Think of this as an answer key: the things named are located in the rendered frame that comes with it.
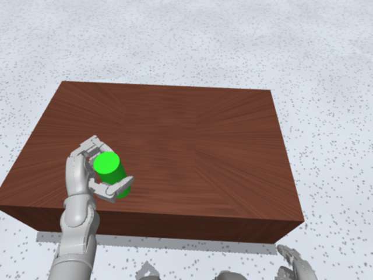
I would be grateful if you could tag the can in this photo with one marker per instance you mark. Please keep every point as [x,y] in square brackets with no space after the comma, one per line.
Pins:
[109,167]

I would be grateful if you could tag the right robot hand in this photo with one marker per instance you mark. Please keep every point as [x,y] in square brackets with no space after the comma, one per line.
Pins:
[301,268]

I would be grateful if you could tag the left robot hand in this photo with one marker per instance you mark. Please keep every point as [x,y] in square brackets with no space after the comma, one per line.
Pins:
[80,174]

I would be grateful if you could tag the left robot arm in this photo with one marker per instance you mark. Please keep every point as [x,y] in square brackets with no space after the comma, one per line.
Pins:
[74,258]

